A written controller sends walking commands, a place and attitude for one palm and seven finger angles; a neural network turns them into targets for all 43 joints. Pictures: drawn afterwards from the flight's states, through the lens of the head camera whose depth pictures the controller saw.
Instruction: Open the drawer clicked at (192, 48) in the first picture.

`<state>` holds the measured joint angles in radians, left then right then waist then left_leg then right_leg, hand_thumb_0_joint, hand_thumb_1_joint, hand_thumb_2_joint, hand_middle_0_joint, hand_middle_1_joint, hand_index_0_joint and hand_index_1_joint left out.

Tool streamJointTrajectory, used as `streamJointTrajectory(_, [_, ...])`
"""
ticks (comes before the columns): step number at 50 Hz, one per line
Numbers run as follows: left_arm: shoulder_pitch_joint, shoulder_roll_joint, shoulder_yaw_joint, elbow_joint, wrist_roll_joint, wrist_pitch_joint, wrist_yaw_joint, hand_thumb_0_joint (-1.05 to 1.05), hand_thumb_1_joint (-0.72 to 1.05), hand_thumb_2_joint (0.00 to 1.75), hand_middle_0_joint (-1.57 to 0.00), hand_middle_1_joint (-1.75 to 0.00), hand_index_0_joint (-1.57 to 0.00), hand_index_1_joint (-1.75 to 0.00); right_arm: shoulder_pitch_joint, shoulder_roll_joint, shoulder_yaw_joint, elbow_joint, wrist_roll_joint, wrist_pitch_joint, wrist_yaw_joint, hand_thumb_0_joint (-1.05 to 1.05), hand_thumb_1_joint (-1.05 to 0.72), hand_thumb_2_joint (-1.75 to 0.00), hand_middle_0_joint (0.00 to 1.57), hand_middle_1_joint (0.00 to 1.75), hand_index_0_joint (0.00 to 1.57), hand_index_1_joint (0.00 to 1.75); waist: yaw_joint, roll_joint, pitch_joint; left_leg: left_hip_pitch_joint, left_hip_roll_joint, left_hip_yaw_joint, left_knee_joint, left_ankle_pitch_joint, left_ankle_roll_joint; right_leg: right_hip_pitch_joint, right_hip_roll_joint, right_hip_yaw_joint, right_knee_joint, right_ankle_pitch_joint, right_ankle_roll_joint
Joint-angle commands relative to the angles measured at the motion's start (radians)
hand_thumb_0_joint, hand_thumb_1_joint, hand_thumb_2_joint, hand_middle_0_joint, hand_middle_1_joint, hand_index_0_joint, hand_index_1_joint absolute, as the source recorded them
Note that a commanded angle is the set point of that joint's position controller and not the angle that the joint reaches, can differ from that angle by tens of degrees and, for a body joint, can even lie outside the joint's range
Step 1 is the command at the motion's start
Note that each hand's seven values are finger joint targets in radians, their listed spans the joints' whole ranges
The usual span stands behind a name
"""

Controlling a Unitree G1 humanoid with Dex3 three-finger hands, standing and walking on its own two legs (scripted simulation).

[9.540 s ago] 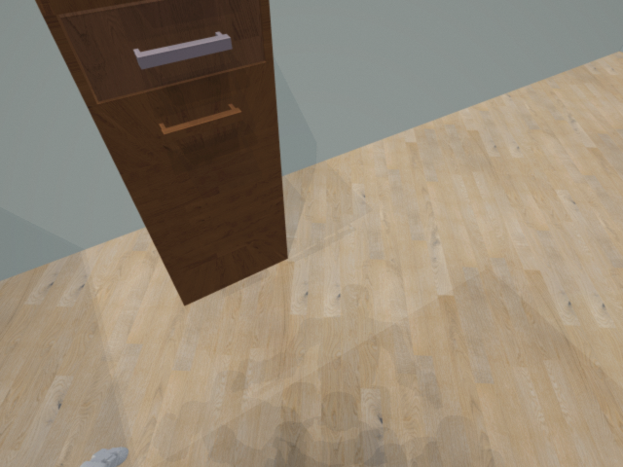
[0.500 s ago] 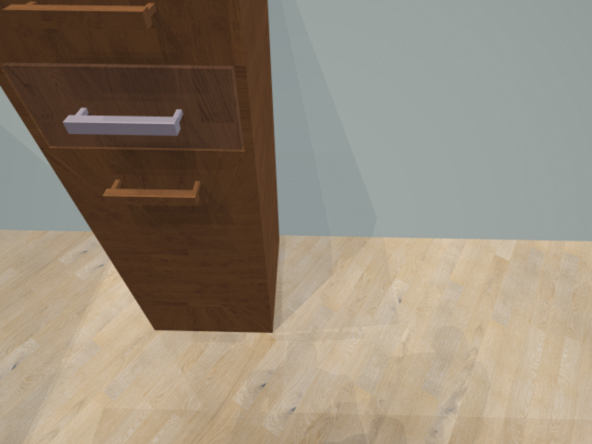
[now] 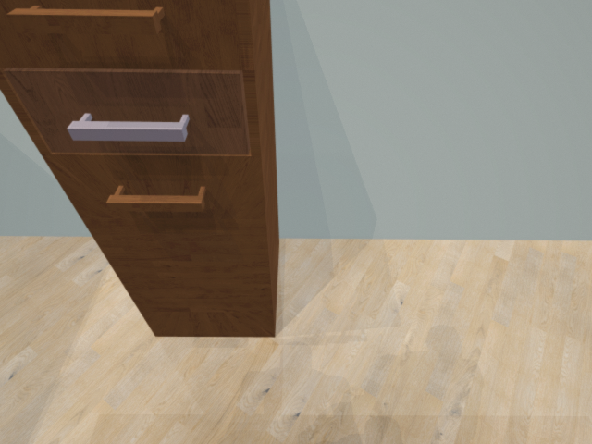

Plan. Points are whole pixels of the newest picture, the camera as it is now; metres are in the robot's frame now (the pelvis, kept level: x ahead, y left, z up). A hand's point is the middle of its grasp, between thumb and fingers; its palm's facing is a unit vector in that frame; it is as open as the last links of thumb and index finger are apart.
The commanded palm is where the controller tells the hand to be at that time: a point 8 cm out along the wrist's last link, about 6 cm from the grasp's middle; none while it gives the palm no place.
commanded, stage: come to a stop and stand still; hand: left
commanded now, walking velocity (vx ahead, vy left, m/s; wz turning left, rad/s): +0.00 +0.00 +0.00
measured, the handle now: (132, 124) +0.58 +0.33 +0.13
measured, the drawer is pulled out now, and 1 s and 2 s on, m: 0.00 0.00 0.00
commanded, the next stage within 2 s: look again from close up in 0.10 s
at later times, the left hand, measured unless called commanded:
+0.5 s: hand out of the picture +0.01 +0.19 -0.18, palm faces +0.03 -0.98 -0.21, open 7.4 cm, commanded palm none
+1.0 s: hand out of the picture +0.01 +0.18 -0.18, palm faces +0.05 -0.98 -0.17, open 7.4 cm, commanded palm none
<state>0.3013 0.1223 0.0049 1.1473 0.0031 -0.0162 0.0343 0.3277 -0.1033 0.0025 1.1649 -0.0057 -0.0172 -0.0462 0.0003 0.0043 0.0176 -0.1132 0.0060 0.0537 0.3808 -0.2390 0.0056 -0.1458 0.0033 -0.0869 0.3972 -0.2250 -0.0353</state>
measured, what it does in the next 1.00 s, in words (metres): stands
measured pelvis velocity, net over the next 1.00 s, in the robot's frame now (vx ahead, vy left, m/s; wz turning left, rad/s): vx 0.02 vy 0.02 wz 0.01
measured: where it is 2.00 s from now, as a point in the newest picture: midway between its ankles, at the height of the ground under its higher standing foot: outside the picture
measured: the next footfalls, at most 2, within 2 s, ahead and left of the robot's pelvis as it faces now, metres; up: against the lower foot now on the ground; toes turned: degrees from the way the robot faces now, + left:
right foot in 1.50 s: +0.16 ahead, -0.05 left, +0.00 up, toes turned -4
left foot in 1.96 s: +0.08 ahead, +0.17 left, +0.00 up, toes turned -3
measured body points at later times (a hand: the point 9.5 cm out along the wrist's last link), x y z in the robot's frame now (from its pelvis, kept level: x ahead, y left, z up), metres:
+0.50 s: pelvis +0.01 +0.02 -0.01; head +0.00 +0.01 +0.44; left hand +0.01 +0.24 -0.16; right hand +0.01 -0.20 -0.17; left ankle -0.02 +0.11 -0.74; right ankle +0.00 -0.09 -0.74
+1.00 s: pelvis +0.02 +0.02 -0.01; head +0.03 +0.01 +0.44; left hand +0.01 +0.23 -0.17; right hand +0.01 -0.21 -0.17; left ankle -0.02 +0.11 -0.74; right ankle +0.00 -0.09 -0.74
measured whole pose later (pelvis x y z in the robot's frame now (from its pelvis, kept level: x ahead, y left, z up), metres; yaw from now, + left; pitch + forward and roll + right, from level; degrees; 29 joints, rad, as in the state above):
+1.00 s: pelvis +0.02 +0.02 -0.01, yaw +0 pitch -1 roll +0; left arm 0.31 0.13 0.00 1.10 0.01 -0.01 0.02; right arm 0.31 -0.16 0.01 1.12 -0.02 0.00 -0.02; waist 0.01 0.01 0.03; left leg -0.17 -0.01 0.06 0.53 -0.35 0.03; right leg -0.19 -0.02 -0.08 0.53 -0.33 -0.02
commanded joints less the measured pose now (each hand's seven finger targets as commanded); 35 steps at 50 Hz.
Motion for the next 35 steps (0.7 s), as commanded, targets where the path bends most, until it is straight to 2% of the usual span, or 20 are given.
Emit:
streamJointTrajectory(1, [0.076,0.093,0.011,-0.016,0.005,-0.008,0.007,0.00,0.90,0.90,-0.20,-0.30,-0.20,-0.30,0.071,-0.106,-0.013,-0.017,-0.002,-0.014,-0.003,0.00,-0.90,-0.90,0.20,0.30,0.20,0.30,0.007,0.000,0.086,-0.071,0.108,-0.101,-0.079,0.130,0.021,-0.028,-0.113,0.116,-0.075,0.111,0.004])
streamJointTrajectory(9, [0.055,0.126,0.017,-0.029,0.007,-0.014,0.006,0.00,0.90,0.90,-0.20,-0.30,-0.20,-0.30,0.041,-0.143,-0.020,-0.031,-0.001,-0.019,-0.001,0.00,-0.90,-0.90,0.20,0.30,0.20,0.30,0.004,0.000,0.060,-0.046,0.110,-0.107,-0.074,0.171,0.025,-0.009,-0.120,0.116,-0.073,0.145,0.003])
streamJointTrajectory(10, [0.118,0.115,0.001,-0.007,0.021,-0.033,0.044,0.00,0.90,0.90,-0.20,-0.30,-0.20,-0.30,-0.065,-0.144,-0.009,-0.106,0.004,-0.027,0.019,0.00,-0.90,-0.90,0.20,0.30,0.20,0.30,0.037,-0.016,0.108,-0.156,0.109,-0.047,0.134,0.183,-0.002,-0.053,-0.171,0.153,-0.035,0.473,0.022])
streamJointTrajectory(11, [0.088,0.155,0.006,-0.050,0.012,-0.038,0.035,0.00,0.90,0.90,-0.20,-0.30,-0.20,-0.30,0.002,-0.091,-0.008,-0.129,-0.002,-0.007,0.021,0.00,-0.90,-0.90,0.20,0.30,0.20,0.30,-0.019,-0.024,0.035,-0.128,0.061,-0.068,0.109,-0.055,0.002,-0.047,-0.207,0.200,-0.053,0.250,-0.015])
streamJointTrajectory(12, [0.044,0.142,0.002,-0.062,0.011,-0.038,0.025,0.00,0.90,0.90,-0.20,-0.30,-0.20,-0.30,0.023,-0.096,-0.007,-0.117,-0.007,-0.009,0.022,0.00,-0.90,-0.90,0.20,0.30,0.20,0.30,-0.028,0.032,0.063,-0.120,0.061,-0.079,0.064,-0.035,0.009,-0.091,-0.182,0.178,-0.043,0.103,-0.033])
streamJointTrajectory(13, [0.032,0.140,0.002,-0.072,0.010,-0.039,0.018,0.00,0.90,0.90,-0.20,-0.30,-0.20,-0.30,0.048,-0.100,-0.004,-0.115,-0.013,-0.011,0.028,0.00,-0.90,-0.90,0.20,0.30,0.20,0.30,-0.026,0.065,0.024,-0.118,0.071,-0.084,0.058,0.019,0.015,-0.086,-0.146,0.145,-0.022,0.001,-0.034])
streamJointTrajectory(14, [0.036,0.135,0.000,-0.077,0.008,-0.035,0.013,0.00,0.90,0.90,-0.20,-0.30,-0.20,-0.30,0.050,-0.114,-0.002,-0.123,-0.015,-0.013,0.029,0.00,-0.90,-0.90,0.20,0.30,0.20,0.30,-0.021,0.081,0.002,-0.128,0.080,-0.097,0.046,0.023,0.023,-0.076,-0.127,0.133,-0.007,-0.049,-0.030])
streamJointTrajectory(15, [0.037,0.127,-0.003,-0.079,0.008,-0.033,0.010,0.00,0.90,0.90,-0.20,-0.30,-0.20,-0.30,0.038,-0.119,-0.001,-0.127,-0.014,-0.016,0.027,0.00,-0.90,-0.90,0.20,0.30,0.20,0.30,-0.016,0.077,0.000,-0.131,0.087,-0.109,0.034,0.053,0.031,-0.067,-0.116,0.128,0.010,-0.022,-0.026])
streamJointTrajectory(17, [0.043,0.116,-0.007,-0.076,0.007,-0.030,0.006,0.00,0.90,0.90,-0.20,-0.30,-0.20,-0.30,0.035,-0.133,0.000,-0.137,-0.011,-0.023,0.022,0.00,-0.90,-0.90,0.20,0.30,0.20,0.30,-0.009,0.031,-0.023,-0.121,0.098,-0.122,0.026,0.117,0.041,-0.037,-0.108,0.114,0.036,0.049,-0.020])
streamJointTrajectory(21, [0.035,0.111,-0.009,-0.074,0.007,-0.020,0.004,0.00,0.90,0.90,-0.20,-0.30,-0.20,-0.30,0.027,-0.150,0.001,-0.132,-0.009,-0.025,0.016,0.00,-0.90,-0.90,0.20,0.30,0.20,0.30,-0.002,-0.018,0.037,-0.132,0.104,-0.125,-0.004,0.143,0.047,-0.050,-0.100,0.104,0.047,0.066,-0.010])
streamJointTrajectory(25, [0.036,0.116,-0.006,-0.072,0.007,-0.012,0.004,0.00,0.90,0.90,-0.20,-0.30,-0.20,-0.30,0.024,-0.154,0.004,-0.116,-0.009,-0.024,0.015,0.00,-0.90,-0.90,0.20,0.30,0.20,0.30,0.005,-0.001,0.080,-0.142,0.102,-0.124,-0.032,0.127,0.049,-0.059,-0.099,0.102,0.038,0.047,-0.004])
streamJointTrajectory(26, [0.037,0.117,-0.006,-0.071,0.008,-0.012,0.004,0.00,0.90,0.90,-0.20,-0.30,-0.20,-0.30,0.024,-0.153,0.005,-0.113,-0.009,-0.024,0.015,0.00,-0.90,-0.90,0.20,0.30,0.20,0.30,0.005,-0.020,0.082,-0.140,0.099,-0.124,-0.032,0.126,0.049,-0.056,-0.100,0.105,0.034,0.055,-0.004])
streamJointTrajectory(35, [0.042,0.124,-0.001,-0.070,0.006,-0.011,0.003,0.00,0.90,0.90,-0.20,-0.30,-0.20,-0.30,0.023,-0.145,0.008,-0.080,-0.008,-0.025,0.012,0.00,-0.90,-0.90,0.20,0.30,0.20,0.30,0.008,-0.010,0.041,-0.103,0.097,-0.103,-0.029,0.154,0.047,-0.023,-0.111,0.104,0.028,0.109,-0.003])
